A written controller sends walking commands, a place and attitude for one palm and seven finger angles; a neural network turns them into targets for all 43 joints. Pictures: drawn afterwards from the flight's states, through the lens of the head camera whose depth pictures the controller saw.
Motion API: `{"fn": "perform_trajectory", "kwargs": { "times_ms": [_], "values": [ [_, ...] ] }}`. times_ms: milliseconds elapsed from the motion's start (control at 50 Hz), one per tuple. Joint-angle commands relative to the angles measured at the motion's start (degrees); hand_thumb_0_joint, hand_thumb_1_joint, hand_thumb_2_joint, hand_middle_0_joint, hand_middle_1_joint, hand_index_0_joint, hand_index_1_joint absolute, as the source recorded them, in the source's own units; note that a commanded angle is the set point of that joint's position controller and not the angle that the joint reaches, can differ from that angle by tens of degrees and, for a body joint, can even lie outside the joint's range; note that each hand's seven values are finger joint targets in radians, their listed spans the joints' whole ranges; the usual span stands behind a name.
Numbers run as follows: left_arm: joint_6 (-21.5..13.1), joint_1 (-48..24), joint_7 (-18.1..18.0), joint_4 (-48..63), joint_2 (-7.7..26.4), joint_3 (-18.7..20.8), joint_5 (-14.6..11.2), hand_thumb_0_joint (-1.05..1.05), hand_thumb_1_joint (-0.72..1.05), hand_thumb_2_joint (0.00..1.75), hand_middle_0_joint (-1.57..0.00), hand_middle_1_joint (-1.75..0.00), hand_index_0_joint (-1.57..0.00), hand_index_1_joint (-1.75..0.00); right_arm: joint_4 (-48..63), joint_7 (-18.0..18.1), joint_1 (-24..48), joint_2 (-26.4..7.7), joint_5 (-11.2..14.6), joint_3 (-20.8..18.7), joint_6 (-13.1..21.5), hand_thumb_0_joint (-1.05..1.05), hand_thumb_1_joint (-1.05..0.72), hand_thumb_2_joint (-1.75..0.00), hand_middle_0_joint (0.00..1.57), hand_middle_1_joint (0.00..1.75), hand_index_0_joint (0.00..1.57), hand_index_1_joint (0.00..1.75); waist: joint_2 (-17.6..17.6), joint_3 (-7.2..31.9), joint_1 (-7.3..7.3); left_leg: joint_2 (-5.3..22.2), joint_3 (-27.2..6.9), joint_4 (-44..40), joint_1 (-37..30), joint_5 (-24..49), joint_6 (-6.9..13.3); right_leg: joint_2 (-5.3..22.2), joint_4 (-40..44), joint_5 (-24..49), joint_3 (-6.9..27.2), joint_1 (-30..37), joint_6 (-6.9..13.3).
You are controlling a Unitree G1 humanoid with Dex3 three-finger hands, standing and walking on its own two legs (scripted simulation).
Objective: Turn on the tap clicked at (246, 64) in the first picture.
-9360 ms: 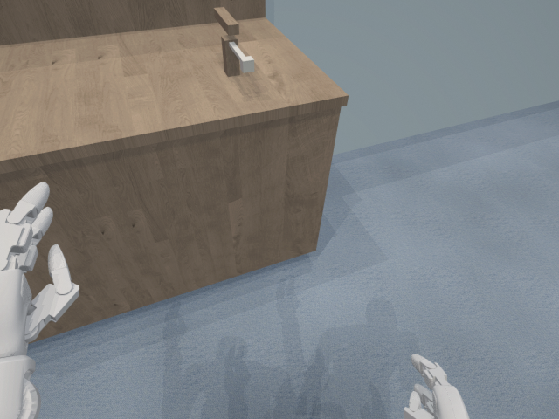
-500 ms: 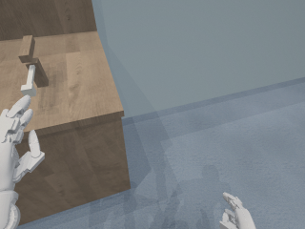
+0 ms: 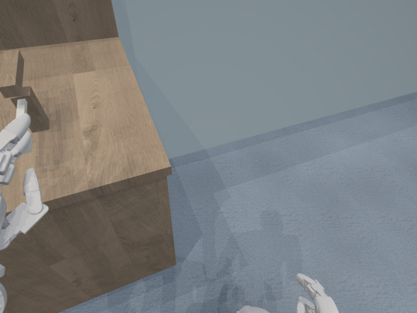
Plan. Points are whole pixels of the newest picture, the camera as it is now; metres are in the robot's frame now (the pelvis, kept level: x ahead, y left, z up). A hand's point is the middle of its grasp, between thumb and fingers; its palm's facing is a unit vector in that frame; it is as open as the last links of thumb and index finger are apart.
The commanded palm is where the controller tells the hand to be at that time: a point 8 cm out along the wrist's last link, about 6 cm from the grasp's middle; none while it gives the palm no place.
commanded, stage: come to a stop and stand still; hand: left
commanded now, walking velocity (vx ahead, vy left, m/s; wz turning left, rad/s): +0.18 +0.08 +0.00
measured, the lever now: (19, 144) +0.37 +0.37 +0.12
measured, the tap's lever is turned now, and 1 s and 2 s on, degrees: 0 0 0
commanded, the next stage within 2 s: look again from close up in 1.10 s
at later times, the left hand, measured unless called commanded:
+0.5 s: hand (39, 183) +0.25 +0.26 +0.17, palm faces +0.45 -0.83 -0.32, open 7.4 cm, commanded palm +0.21 +0.30 +0.17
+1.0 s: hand (17, 161) +0.29 +0.31 +0.17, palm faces +0.46 -0.81 -0.36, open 7.4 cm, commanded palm +0.24 +0.34 +0.17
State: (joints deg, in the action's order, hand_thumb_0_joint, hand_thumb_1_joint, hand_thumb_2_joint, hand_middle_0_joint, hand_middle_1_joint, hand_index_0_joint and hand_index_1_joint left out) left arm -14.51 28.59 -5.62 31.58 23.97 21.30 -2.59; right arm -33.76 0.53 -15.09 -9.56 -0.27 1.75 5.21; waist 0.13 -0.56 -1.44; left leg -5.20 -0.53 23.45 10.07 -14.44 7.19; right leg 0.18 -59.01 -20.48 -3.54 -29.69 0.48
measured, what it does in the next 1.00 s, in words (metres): walks ahead: right foot, then left foot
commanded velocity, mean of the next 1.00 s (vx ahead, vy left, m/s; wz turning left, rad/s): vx -0.04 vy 0.02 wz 0.00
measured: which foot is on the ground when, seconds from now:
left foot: down 0.00-0.22, up 0.24-0.46, down 0.48-1.00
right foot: up 0.00-0.20, down 0.22-1.00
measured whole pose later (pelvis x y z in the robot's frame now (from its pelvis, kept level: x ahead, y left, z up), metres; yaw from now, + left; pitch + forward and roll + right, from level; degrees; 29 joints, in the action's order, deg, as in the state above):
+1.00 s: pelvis +0.09 +0.05 +0.00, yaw +3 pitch -1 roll -1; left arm -9.8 24.2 -8.1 25.8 20.8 20.0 -2.4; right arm -35.5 3.0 -13.7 -10.1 0.3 3.0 6.0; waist 0.2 0.6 0.5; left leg 1.1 -0.1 28.1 14.9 -12.6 -0.4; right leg 2.1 -26.3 -13.0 -2.1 -12.7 -1.6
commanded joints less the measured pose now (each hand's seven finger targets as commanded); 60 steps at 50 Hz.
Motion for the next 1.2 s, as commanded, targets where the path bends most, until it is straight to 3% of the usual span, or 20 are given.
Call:
{"fn": "perform_trajectory", "kwargs": {
  "times_ms": [0,100,160,180,200,220,240,280,320,380,440,460,500,540,620,680,820,940,1160,1180],
  "values": [
    [-2.0,3.2,-0.7,7.3,7.0,6.5,-0.4,0.0,0.9,0.9,-0.2,-0.3,-0.2,-0.3,7.8,1.3,3.4,-9.3,0.7,-4.5,1.7,0.0,-0.9,-0.9,0.2,0.3,0.2,0.3,-7.4,4.8,0.95,13.7,-10.8,-4.9,-6.7,30.8,-3.2,0.9,5.5,4.2,-2.8,-3.8,-0.7],
    [-2.1,-4.5,-1.3,8.8,8.9,6.2,0.1,0.0,0.9,0.9,-0.2,-0.3,-0.2,-0.3,8.1,2.5,4.4,-9.1,0.1,-3.8,2.6,0.0,-0.9,-0.9,0.2,0.3,0.2,0.3,-7.0,5.4,1.56,13.2,-8.9,-1.3,-6.4,35.2,-5.2,0.4,17.5,5.6,-5.2,3.6,0.0],
    [-2.2,-8.3,-1.6,11.2,8.9,6.0,-0.4,0.0,0.9,0.9,-0.2,-0.3,-0.2,-0.3,8.5,2.3,6.1,-9.2,0.0,-3.7,2.7,0.0,-0.9,-0.9,0.2,0.3,0.2,0.3,-6.6,8.4,2.95,11.3,-5.6,10.3,2.6,43.0,-10.5,-0.2,31.0,17.0,-6.3,23.7,2.0],
    [-2.2,-8.2,-2.0,11.1,9.3,6.8,-0.4,0.0,0.9,0.9,-0.2,-0.3,-0.2,-0.3,8.8,1.9,6.9,-9.4,0.3,-3.9,2.4,0.0,-0.9,-0.9,0.2,0.3,0.2,0.3,-3.0,11.5,3.99,10.2,-5.0,21.6,14.6,37.1,-12.0,4.7,30.7,29.1,-0.9,39.0,5.0],
    [-1.7,-7.4,-2.5,11.2,9.9,7.2,-0.5,0.0,0.9,0.9,-0.2,-0.3,-0.2,-0.3,9.8,1.5,6.6,-9.8,0.9,-4.6,2.3,0.0,-0.9,-0.9,0.2,0.3,0.2,0.3,5.1,16.0,3.97,4.1,-2.4,40.2,25.3,22.6,-13.5,16.7,26.9,52.3,13.5,48.2,12.5],
    [-2.0,-5.6,-2.3,8.6,8.2,6.6,-1.3,0.0,0.9,0.9,-0.2,-0.3,-0.2,-0.3,10.3,1.1,7.8,-10.4,0.9,-4.8,2.9,0.0,-0.9,-0.9,0.2,0.3,0.2,0.3,8.7,13.9,3.7,1.2,-4.1,53.6,28.2,-13.3,-12.2,28.1,29.8,65.2,25.5,42.9,18.6],
    [-2.1,-6.1,-3.3,8.5,7.8,7.8,-1.2,0.0,0.9,0.9,-0.2,-0.3,-0.2,-0.3,9.4,1.0,7.0,-9.3,0.4,-3.7,2.7,0.0,-0.9,-0.9,0.2,0.3,0.2,0.3,8.6,9.1,3.27,6.5,-10.3,53.7,28.4,-17.7,-8.9,29.4,31.5,56.9,24.7,35.5,16.9],
    [-2.2,-3.4,-3.6,9.3,8.0,8.4,-0.2,0.0,0.9,0.9,-0.2,-0.3,-0.2,-0.3,9.0,0.6,6.3,-8.8,1.3,-4.0,1.0,0.0,-0.9,-0.9,0.2,0.3,0.2,0.3,6.2,6.5,2.68,10.2,-10.9,49.8,21.8,-15.0,-8.7,25.2,33.9,36.3,19.5,21.8,13.2],
    [-2.4,-5.6,-3.8,12.2,8.8,9.0,0.6,0.0,0.9,0.9,-0.2,-0.3,-0.2,-0.3,8.8,1.4,9.0,-7.0,0.7,-2.3,-1.1,0.0,-0.9,-0.9,0.2,0.3,0.2,0.3,1.8,6.6,1.79,11.1,-5.1,35.0,9.5,-11.2,-8.0,18.8,34.9,25.3,10.4,9.2,8.9],
    [-1.2,-8.4,-4.3,13.8,8.9,7.9,-0.6,0.0,0.9,0.9,-0.2,-0.3,-0.2,-0.3,7.9,3.0,9.6,-6.4,0.2,-1.8,-0.6,0.0,-0.9,-0.9,0.2,0.3,0.2,0.3,3.1,4.5,1.82,5.5,6.5,20.9,2.0,-0.6,-8.9,12.6,39.5,1.5,3.8,4.8,6.0],
    [0.0,-10.9,-4.5,14.0,8.2,5.6,-0.5,0.0,0.9,0.9,-0.2,-0.3,-0.2,-0.3,7.5,4.3,8.7,-7.3,0.3,-2.5,0.6,0.0,-0.9,-0.9,0.2,0.3,0.2,0.3,-0.5,1.4,1.41,6.3,3.5,9.6,-2.0,-0.3,-8.3,11.3,35.2,-9.4,4.3,2.6,3.1],
    [0.1,-11.8,-4.3,13.2,7.9,5.6,-0.6,0.0,0.9,0.9,-0.2,-0.3,-0.2,-0.3,8.3,4.5,8.8,-8.1,0.5,-2.8,0.8,0.0,-0.9,-0.9,0.2,0.3,0.2,0.3,-3.9,0.2,1.58,9.4,-2.2,4.8,1.6,-4.1,-6.7,8.7,32.1,-11.8,4.2,3.5,1.7],
    [0.1,-11.5,-4.4,10.2,7.5,6.6,-0.1,0.0,0.9,0.9,-0.2,-0.3,-0.2,-0.3,9.1,4.5,8.4,-8.9,1.0,-2.6,1.6,0.0,-0.9,-0.9,0.2,0.3,0.2,0.3,-8.9,-0.7,2.52,14.8,-10.0,-4.2,12.2,-7.3,-4.1,1.8,25.3,-5.2,1.0,11.9,-1.0],
    [-0.2,-12.3,-3.8,8.5,6.9,6.4,0.3,0.0,0.9,0.9,-0.2,-0.3,-0.2,-0.3,8.7,4.1,8.5,-7.6,0.7,-2.0,2.4,0.0,-0.9,-0.9,0.2,0.3,0.2,0.3,-13.7,0.1,2.39,16.9,-13.1,-7.1,17.9,-3.9,-2.6,1.0,19.4,1.2,1.1,18.8,-1.2],
    [0.4,-9.1,-3.2,6.7,4.0,3.5,0.5,0.0,0.9,0.9,-0.2,-0.3,-0.2,-0.3,8.7,2.8,7.1,-7.7,1.0,-2.5,3.8,0.0,-0.9,-0.9,0.2,0.3,0.2,0.3,-4.4,7.1,2.47,8.8,-1.0,3.0,10.4,-0.9,-6.7,3.6,32.8,11.0,6.5,21.1,0.2],
    [1.6,-9.0,-3.1,7.3,3.9,2.0,0.1,0.0,0.9,0.9,-0.2,-0.3,-0.2,-0.3,7.7,2.4,6.2,-7.7,0.8,-2.3,3.6,0.0,-0.9,-0.9,0.2,0.3,0.2,0.3,2.9,6.7,2.01,6.5,0.8,6.1,6.9,-0.1,-8.0,6.0,37.9,4.6,8.5,16.8,1.3],
    [1.5,-11.7,-3.6,9.1,7.6,5.5,0.4,0.0,0.9,0.9,-0.2,-0.3,-0.2,-0.3,7.4,3.6,9.0,-8.2,0.8,-1.7,4.0,0.0,-0.9,-0.9,0.2,0.3,0.2,0.3,-9.5,5.5,2.63,11.1,-6.4,-7.4,8.6,-2.4,-6.6,-0.3,30.3,6.7,1.5,20.3,-1.4],
    [1.2,-7.3,-3.4,6.3,4.4,3.3,0.1,0.0,0.9,0.9,-0.2,-0.3,-0.2,-0.3,7.2,3.1,7.4,-8.0,0.9,-2.2,3.9,0.0,-0.9,-0.9,0.2,0.3,0.2,0.3,-4.3,7.9,2.34,8.9,-2.3,-2.6,7.6,9.6,-7.8,1.2,34.6,15.7,1.5,24.9,-1.0],
    [2.1,-8.8,-3.5,5.2,5.4,3.3,-0.1,0.0,0.9,0.9,-0.2,-0.3,-0.2,-0.3,7.6,3.8,8.3,-8.5,1.0,-2.8,2.2,0.0,-0.9,-0.9,0.2,0.3,0.2,0.3,-2.6,6.5,2.3,7.4,-0.2,-2.1,5.4,8.1,-8.1,1.5,38.2,14.0,2.2,22.0,-0.9],
    [-3.9,-66.4,-2.8,17.5,51.3,36.0,9.0,0.0,0.9,0.9,-0.2,-0.3,-0.2,-0.3,7.9,3.3,1.1,-10.0,-1.8,-4.8,4.9,0.0,-0.9,-0.9,0.2,0.3,0.2,0.3,8.9,-8.4,4.2,9.1,1.0,8.0,14.1,9.2,-6.0,5.8,45.3,17.9,9.1,10.8,-1.7]
  ]
}}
